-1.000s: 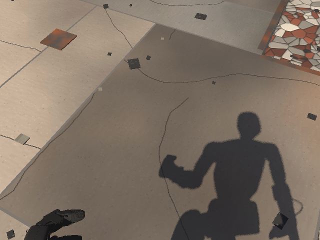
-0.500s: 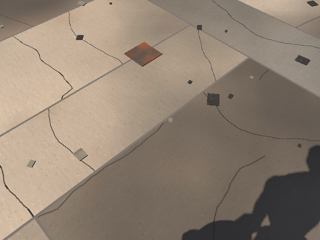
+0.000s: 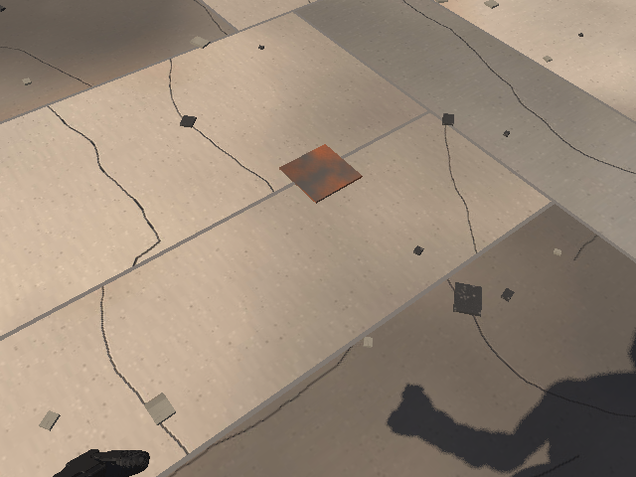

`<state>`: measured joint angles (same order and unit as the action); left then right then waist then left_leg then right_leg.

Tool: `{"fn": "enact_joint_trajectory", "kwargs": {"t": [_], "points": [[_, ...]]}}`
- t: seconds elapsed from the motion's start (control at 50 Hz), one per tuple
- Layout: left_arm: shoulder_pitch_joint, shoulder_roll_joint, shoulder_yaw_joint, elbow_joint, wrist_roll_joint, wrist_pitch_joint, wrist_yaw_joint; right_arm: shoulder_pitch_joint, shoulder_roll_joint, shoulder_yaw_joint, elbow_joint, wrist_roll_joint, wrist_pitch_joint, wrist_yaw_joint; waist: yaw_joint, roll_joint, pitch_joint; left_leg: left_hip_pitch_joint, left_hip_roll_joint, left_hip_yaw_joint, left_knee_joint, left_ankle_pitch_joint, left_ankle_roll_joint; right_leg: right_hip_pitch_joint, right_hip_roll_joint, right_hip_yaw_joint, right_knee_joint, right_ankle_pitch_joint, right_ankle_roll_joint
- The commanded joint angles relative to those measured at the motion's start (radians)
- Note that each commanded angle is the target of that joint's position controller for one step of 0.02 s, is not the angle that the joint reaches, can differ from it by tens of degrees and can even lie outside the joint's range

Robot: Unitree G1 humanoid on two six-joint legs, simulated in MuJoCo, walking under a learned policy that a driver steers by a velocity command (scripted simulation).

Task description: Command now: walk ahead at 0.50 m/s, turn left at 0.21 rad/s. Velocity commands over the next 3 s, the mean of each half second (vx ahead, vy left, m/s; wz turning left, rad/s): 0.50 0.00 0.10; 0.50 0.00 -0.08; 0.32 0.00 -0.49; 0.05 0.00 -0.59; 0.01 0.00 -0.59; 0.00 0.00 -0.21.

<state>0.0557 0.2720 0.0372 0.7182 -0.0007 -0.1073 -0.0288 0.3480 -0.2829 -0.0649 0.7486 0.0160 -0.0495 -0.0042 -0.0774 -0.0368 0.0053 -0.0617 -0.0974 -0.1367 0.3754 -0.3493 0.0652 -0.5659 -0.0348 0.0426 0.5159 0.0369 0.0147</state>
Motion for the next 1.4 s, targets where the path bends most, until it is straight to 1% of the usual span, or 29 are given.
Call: {"fn": "enact_joint_trajectory", "kwargs": {"t": [0.02, 0.04, 0.06, 0.08, 0.1, 0.12, 0.16, 0.26, 0.38, 0.48, 0.52, 0.56, 0.58, 0.6, 0.62, 0.64, 0.68, 0.72, 0.9, 1.0, 1.06, 1.1, 1.12, 1.14, 1.16, 1.18, 1.24, 1.3, 1.4], "points": [[-0.032, 0.126, 0.04, -0.079, -0.003, -0.028, -0.004, 0.023, -0.161, -0.044, -0.03, -0.001, 0.002, -0.006, 0.041, 0.158, 0.002, 0.023, 0.291, -0.176, 0.008, 0.483, 0.121, 0.089, 0.018, -0.026, -0.047, -0.088, -0.052], [0.068, 0.152, 0.055, -0.05, 0.003, -0.03, 0.0, 0.009, -0.144, -0.037, -0.036, -0.002, 0.004, -0.006, 0.092, 0.147, -0.056, 0.016, 0.244, -0.142, 0.118, 0.622, 0.098, 0.233, 0.032, -0.043, -0.072, -0.072, -0.082], [0.219, 0.196, 0.069, -0.028, 0.016, -0.033, 0.006, -0.003, -0.11, -0.02, -0.055, -0.012, 0.003, -0.006, 0.161, 0.099, -0.191, -0.087, 0.188, -0.09, 0.343, 0.571, 0.063, 0.484, -0.077, 0.06, -0.027, -0.029, -0.145], [0.354, 0.281, 0.095, 0.0, 0.024, -0.024, 0.007, 0.122, -0.049, -0.001, -0.064, 0.0, -0.011, -0.006, 0.152, -0.136, -0.35, -0.44, 0.04, 0.017, 0.717, 0.246, -0.021, 0.872, -0.285, 0.444, -0.049, -0.175, -0.302], [0.396, 0.223, 0.082, 0.027, -0.004, -0.016, -0.003, 0.121, -0.067, 0.003, -0.061, 0.003, -0.022, -0.004, 0.166, -0.246, -0.354, -0.637, 0.011, -0.023, 0.867, -0.224, -0.035, 0.93, -0.353, 0.713, -0.196, -0.391, -0.336], [0.341, 0.164, 0.063, 0.02, -0.017, -0.011, 0.0, 0.028, -0.14, -0.015, -0.074, 0.017, -0.026, 0.0, 0.176, -0.132, -0.198, -0.73, 0.071, -0.042, 0.938, -0.171, -0.03, 0.821, -0.331, 0.624, -0.218, -0.515, -0.29], [0.227, 0.121, 0.043, 0.002, 0.002, 0.004, 0.003, -0.099, -0.13, -0.014, -0.105, -0.002, -0.029, 0.004, 0.138, -0.015, -0.029, -0.71, 0.154, 0.031, 0.849, -0.026, -0.028, 0.56, -0.251, 0.41, -0.268, -0.384, -0.25], [0.2, 0.127, 0.039, 0.021, 0.0, -0.008, 0.007, -0.084, -0.066, -0.007, -0.101, -0.011, -0.014, 0.003, 0.077, -0.053, -0.007, -0.611, 0.212, 0.072, 0.653, 0.105, -0.062, 0.403, -0.18, 0.203, -0.354, -0.07, -0.258], [0.277, 0.164, 0.047, 0.069, -0.016, 0.01, 0.02, -0.274, -0.027, 0.011, -0.141, -0.008, -0.031, 0.016, 0.143, -0.026, 0.02, -0.56, 0.184, 0.118, 0.288, 0.404, -0.079, 0.431, -0.134, 0.054, -0.364, 0.025, -0.216], [0.347, 0.181, 0.052, 0.114, -0.024, 0.036, 0.024, -0.384, -0.043, 0.008, -0.186, 0.004, -0.043, 0.042, 0.167, -0.035, 0.054, -0.566, 0.155, 0.123, 0.162, 0.361, -0.045, 0.564, -0.2, 0.081, -0.306, 0.044, -0.2], [0.338, 0.197, 0.058, 0.122, -0.024, 0.047, 0.03, -0.353, -0.065, -0.001, -0.184, 0.001, -0.047, 0.047, 0.134, -0.049, 0.035, -0.504, 0.137, 0.133, 0.13, 0.289, -0.017, 0.61, -0.217, 0.083, -0.247, 0.155, -0.181], [0.309, 0.192, 0.054, 0.118, -0.023, 0.055, 0.035, -0.149, -0.126, -0.034, -0.126, -0.008, -0.047, 0.038, 0.02, -0.038, -0.095, -0.194, 0.091, 0.177, 0.088, 0.302, 0.033, 0.568, -0.155, 0.021, -0.01, 0.413, -0.141], [0.302, 0.148, 0.034, 0.094, -0.003, 0.051, 0.037, 0.033, -0.191, -0.055, -0.09, -0.019, -0.044, 0.027, -0.052, 0.031, -0.241, 0.111, 0.233, 0.032, 0.141, 0.359, 0.095, 0.388, -0.106, -0.018, 0.26, 0.229, -0.105], [0.427, 0.036, -0.002, 0.075, 0.001, 0.029, 0.03, 0.098, -0.279, -0.073, -0.073, -0.024, -0.038, 0.026, -0.004, 0.29, -0.373, 0.471, 0.472, -0.425, 0.077, 0.182, 0.256, -0.029, 0.07, -0.049, 0.642, -0.362, -0.032], [0.387, 0.107, 0.012, 0.092, -0.014, 0.009, 0.022, 0.122, -0.19, -0.051, -0.07, -0.01, -0.033, 0.026, -0.04, 0.267, -0.401, 0.477, 0.488, -0.586, -0.03, 0.053, 0.26, -0.155, 0.059, 0.078, 0.766, -0.61, -0.038], [0.292, 0.165, 0.03, 0.058, -0.038, -0.001, 0.016, 0.053, -0.156, -0.035, -0.072, -0.008, -0.032, 0.024, -0.034, 0.205, -0.239, 0.354, 0.454, -0.447, -0.053, 0.041, 0.218, -0.228, 0.006, 0.069, 0.798, -0.548, -0.046], [0.197, 0.149, 0.029, 0.037, -0.018, -0.002, 0.019, -0.066, -0.115, -0.02, -0.08, -0.019, -0.032, 0.028, 0.023, 0.092, -0.077, 0.077, 0.376, -0.252, -0.11, 0.206, 0.186, -0.175, -0.068, 0.026, 0.693, -0.403, -0.042], [0.241, 0.122, 0.031, 0.051, -0.013, 0.02, 0.02, -0.113, -0.088, -0.013, -0.079, -0.024, -0.043, 0.032, 0.082, 0.126, -0.053, -0.058, 0.334, -0.164, -0.171, 0.294, 0.181, -0.066, -0.1, 0.032, 0.624, -0.343, -0.03], [0.043, 0.057, 0.011, 0.007, -0.015, 0.039, 0.007, -0.052, -0.149, -0.03, 0.004, -0.021, -0.055, 0.01, 0.035, 0.089, 0.033, -0.083, 0.296, 0.12, -0.266, 0.377, 0.134, -0.074, -0.079, -0.002, 0.201, 0.053, -0.007], [-0.071, 0.062, 0.012, -0.055, -0.021, 0.039, -0.016, 0.005, -0.164, -0.038, 0.058, -0.009, -0.035, 0.004, -0.005, 0.081, 0.069, 0.092, 0.357, 0.174, -0.225, 0.396, 0.106, -0.128, -0.051, -0.011, 0.086, 0.007, -0.046], [-0.055, 0.083, 0.022, -0.079, -0.015, 0.04, -0.032, -0.017, -0.186, -0.047, 0.063, -0.003, -0.014, -0.007, 0.026, 0.107, 0.044, 0.171, 0.374, 0.214, -0.105, 0.679, 0.071, -0.072, -0.008, -0.07, 0.065, -0.141, -0.09], [0.133, 0.14, 0.059, -0.042, -0.013, 0.043, -0.03, -0.046, -0.2, -0.049, 0.051, -0.002, 0.006, -0.022, 0.133, 0.113, -0.077, 0.137, 0.332, 0.28, 0.171, 0.983, 0.025, 0.201, 0.076, -0.137, 0.026, -0.159, -0.135], [0.303, 0.213, 0.094, -0.002, -0.017, 0.048, -0.017, -0.034, -0.177, -0.038, 0.034, -0.013, 0.006, -0.032, 0.202, 0.058, -0.176, -0.045, 0.29, 0.299, 0.426, 0.852, -0.015, 0.492, 0.036, -0.028, 0.022, -0.117, -0.184], [0.372, 0.337, 0.122, 0.001, -0.021, 0.05, -0.006, 0.056, -0.059, 0.006, -0.019, -0.044, -0.02, -0.018, 0.149, -0.194, -0.291, -0.505, 0.117, 0.283, 0.825, 0.176, -0.09, 0.89, -0.226, 0.486, -0.019, -0.208, -0.371], [0.38, 0.281, 0.101, -0.02, -0.02, 0.046, -0.006, 0.009, -0.084, 0.009, -0.017, -0.03, -0.058, -0.003, 0.176, -0.168, -0.403, -0.671, 0.035, 0.081, 0.978, -0.241, -0.095, 0.99, -0.315, 0.79, -0.177, -0.195, -0.438], [0.335, 0.227, 0.084, -0.029, -0.006, 0.042, -0.003, -0.085, -0.147, -0.008, -0.042, 0.008, -0.08, 0.009, 0.192, -0.106, -0.285, -0.74, 0.095, 0.033, 1.014, -0.19, -0.079, 0.905, -0.282, 0.62, -0.172, -0.054, -0.38], [0.171, 0.151, 0.062, -0.071, -0.005, 0.051, 0.007, -0.134, -0.154, -0.019, -0.051, -0.028, -0.07, -0.01, 0.089, 0.025, -0.093, -0.596, 0.188, 0.064, 0.828, -0.054, -0.089, 0.488, -0.171, 0.293, -0.167, 0.362, -0.298], [0.139, 0.177, 0.072, -0.085, 0.006, 0.057, 0.019, -0.088, -0.109, -0.013, -0.052, -0.032, -0.028, -0.019, 0.039, -0.011, -0.094, -0.502, 0.165, 0.086, 0.715, 0.007, -0.128, 0.335, -0.124, 0.214, -0.193, 0.51, -0.302], [0.165, 0.19, 0.079, -0.069, -0.02, 0.093, 0.055, -0.205, -0.078, 0.0, -0.081, -0.03, -0.012, -0.02, 0.074, -0.055, -0.131, -0.442, 0.099, 0.085, 0.413, 0.254, -0.155, 0.308, -0.058, 0.176, -0.15, 0.398, -0.228]]}}
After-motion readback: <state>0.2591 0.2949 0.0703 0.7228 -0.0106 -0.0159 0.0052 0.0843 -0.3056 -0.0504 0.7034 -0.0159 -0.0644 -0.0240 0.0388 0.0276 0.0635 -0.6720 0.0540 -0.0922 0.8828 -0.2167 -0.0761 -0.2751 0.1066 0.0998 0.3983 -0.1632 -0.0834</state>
